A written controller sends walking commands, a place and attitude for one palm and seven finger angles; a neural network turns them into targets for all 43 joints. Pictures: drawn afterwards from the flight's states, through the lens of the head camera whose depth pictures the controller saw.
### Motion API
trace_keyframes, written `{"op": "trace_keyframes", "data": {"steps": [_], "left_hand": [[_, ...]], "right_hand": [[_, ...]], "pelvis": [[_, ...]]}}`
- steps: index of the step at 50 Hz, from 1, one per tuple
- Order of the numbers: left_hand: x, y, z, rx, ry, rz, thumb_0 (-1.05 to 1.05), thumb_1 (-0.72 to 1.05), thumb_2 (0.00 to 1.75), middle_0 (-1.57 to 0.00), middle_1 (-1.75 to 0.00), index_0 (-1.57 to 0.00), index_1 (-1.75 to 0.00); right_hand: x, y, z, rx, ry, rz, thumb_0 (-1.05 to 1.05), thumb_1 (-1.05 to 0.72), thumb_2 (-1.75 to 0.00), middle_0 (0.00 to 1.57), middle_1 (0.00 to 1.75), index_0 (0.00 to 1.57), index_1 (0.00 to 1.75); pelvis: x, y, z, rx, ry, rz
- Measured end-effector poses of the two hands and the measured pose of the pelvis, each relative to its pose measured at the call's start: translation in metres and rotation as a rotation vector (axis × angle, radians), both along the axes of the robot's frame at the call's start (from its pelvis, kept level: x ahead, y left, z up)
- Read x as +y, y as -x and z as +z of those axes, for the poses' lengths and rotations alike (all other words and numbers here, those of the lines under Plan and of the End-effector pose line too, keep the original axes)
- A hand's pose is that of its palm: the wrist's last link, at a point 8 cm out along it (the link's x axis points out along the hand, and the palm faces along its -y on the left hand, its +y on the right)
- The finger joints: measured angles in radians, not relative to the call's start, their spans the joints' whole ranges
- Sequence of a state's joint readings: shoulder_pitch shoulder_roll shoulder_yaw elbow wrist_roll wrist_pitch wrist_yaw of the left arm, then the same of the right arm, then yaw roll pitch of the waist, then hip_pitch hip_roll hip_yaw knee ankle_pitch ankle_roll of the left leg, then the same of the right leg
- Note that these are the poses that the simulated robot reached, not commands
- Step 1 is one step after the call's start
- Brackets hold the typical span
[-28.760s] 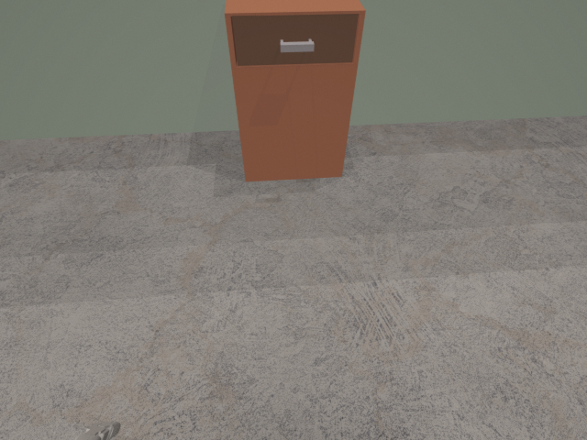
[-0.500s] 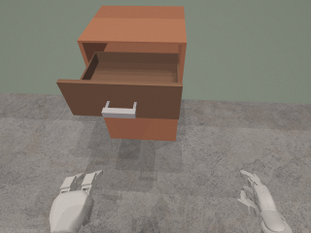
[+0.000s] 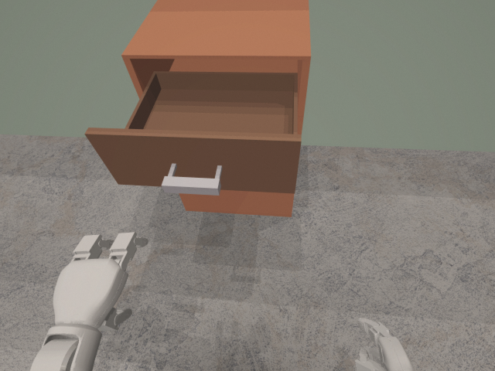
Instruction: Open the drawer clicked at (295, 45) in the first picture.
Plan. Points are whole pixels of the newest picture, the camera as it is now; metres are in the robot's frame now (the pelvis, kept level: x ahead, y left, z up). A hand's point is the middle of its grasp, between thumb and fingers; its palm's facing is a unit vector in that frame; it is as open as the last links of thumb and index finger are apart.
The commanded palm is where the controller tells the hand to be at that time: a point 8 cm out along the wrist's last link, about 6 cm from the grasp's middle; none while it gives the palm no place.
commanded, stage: raise the hand with hooked fingers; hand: left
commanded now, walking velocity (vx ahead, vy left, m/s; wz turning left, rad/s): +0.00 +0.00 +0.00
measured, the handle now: (194, 177) +0.50 +0.18 -0.05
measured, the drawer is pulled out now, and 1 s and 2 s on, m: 0.30 0.30 0.30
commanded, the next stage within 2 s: move the hooked fingers above the handle in 0.98 s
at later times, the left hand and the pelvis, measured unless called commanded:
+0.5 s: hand (95, 229) +0.29 +0.26 +0.09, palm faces +0.06 -0.08 -1.00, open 13.7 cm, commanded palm +0.26 +0.26 +0.14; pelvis +0.00 +0.02 +0.02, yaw +1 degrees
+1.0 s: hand (95, 229) +0.28 +0.26 +0.09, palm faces +0.05 -0.08 -1.00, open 13.8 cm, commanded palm +0.26 +0.26 +0.15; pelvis -0.02 +0.02 +0.02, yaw +2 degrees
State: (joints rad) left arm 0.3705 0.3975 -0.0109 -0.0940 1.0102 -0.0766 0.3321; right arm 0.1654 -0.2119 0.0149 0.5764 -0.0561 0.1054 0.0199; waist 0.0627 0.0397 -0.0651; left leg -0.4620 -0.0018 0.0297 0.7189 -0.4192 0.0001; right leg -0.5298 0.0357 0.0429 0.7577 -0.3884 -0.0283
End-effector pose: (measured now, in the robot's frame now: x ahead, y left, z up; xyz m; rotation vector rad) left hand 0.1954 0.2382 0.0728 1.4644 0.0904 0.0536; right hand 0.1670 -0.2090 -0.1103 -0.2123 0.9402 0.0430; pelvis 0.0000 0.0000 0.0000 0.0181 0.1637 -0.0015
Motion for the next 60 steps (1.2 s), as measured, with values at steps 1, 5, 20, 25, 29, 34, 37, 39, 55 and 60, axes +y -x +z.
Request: {"op": "trace_keyframes", "data": {"steps": [1,5,20,25,29,34,37,39,55,60], "left_hand": [[0.003,-0.002,0.003,-0.010,-0.003,0.001,0.00,0.00,0.51,-0.28,-0.88,-0.28,-0.88],[0.012,-0.013,0.013,-0.061,-0.004,0.018,0.00,-0.09,0.47,-0.29,-0.94,-0.29,-0.94],[0.018,-0.057,0.054,-0.095,-0.017,0.005,0.00,-0.41,0.33,-0.31,-1.15,-0.31,-1.15],[0.025,-0.066,0.068,-0.074,-0.025,0.011,0.00,-0.46,0.31,-0.31,-1.18,-0.31,-1.18],[0.028,-0.072,0.078,-0.054,-0.033,-0.009,0.00,-0.47,0.30,-0.31,-1.19,-0.31,-1.20],[0.030,-0.078,0.086,-0.045,-0.034,-0.040,0.00,-0.48,0.30,-0.31,-1.20,-0.31,-1.20],[0.029,-0.076,0.085,-0.035,-0.024,-0.057,0.00,-0.48,0.30,-0.31,-1.20,-0.31,-1.20],[0.028,-0.073,0.082,-0.030,-0.018,-0.070,0.00,-0.48,0.30,-0.31,-1.20,-0.31,-1.20],[0.021,-0.067,0.075,-0.074,-0.025,-0.057,0.00,-0.49,0.30,-0.31,-1.20,-0.32,-1.20],[0.015,-0.074,0.068,-0.033,-0.024,-0.056,0.00,-0.49,0.30,-0.31,-1.20,-0.31,-1.20]], "right_hand": [[-0.006,0.003,0.000,0.011,0.017,-0.012,0.01,-0.90,-0.90,0.20,0.30,0.21,0.30],[-0.027,0.006,0.003,0.027,0.071,-0.056,0.01,-0.90,-0.90,0.20,0.30,0.21,0.30],[0.009,-0.036,0.035,-0.120,0.007,-0.041,0.01,-0.90,-0.90,0.20,0.30,0.20,0.30],[0.028,-0.039,0.037,-0.118,-0.027,0.000,0.01,-0.90,-0.90,0.20,0.30,0.20,0.30],[0.033,-0.033,0.035,-0.094,-0.030,0.015,0.01,-0.90,-0.90,0.20,0.30,0.21,0.30],[0.027,-0.018,0.030,-0.054,-0.021,0.000,0.01,-0.90,-0.90,0.20,0.30,0.21,0.30],[0.019,-0.007,0.028,-0.029,-0.009,-0.016,0.01,-0.90,-0.90,0.20,0.30,0.21,0.30],[0.013,-0.001,0.026,-0.013,0.002,-0.026,0.01,-0.90,-0.90,0.20,0.30,0.21,0.30],[-0.004,0.013,0.022,-0.002,0.016,-0.071,0.01,-0.90,-0.90,0.20,0.30,0.20,0.30],[-0.001,0.006,0.024,-0.028,0.006,-0.059,0.01,-0.90,-0.90,0.20,0.30,0.20,0.30]], "pelvis": [[0.001,-0.001,0.001,0.001,0.001,0.002],[0.006,-0.003,0.002,-0.001,0.006,0.007],[0.016,-0.001,0.014,-0.074,0.011,0.017],[0.017,0.002,0.018,-0.093,0.012,0.027],[0.017,0.004,0.020,-0.102,0.014,0.035],[0.018,0.007,0.022,-0.102,0.014,0.035],[0.019,0.008,0.023,-0.098,0.013,0.031],[0.019,0.009,0.023,-0.096,0.013,0.029],[0.013,0.016,0.022,-0.093,0.008,0.026],[0.010,0.016,0.021,-0.092,0.006,0.031]]}}
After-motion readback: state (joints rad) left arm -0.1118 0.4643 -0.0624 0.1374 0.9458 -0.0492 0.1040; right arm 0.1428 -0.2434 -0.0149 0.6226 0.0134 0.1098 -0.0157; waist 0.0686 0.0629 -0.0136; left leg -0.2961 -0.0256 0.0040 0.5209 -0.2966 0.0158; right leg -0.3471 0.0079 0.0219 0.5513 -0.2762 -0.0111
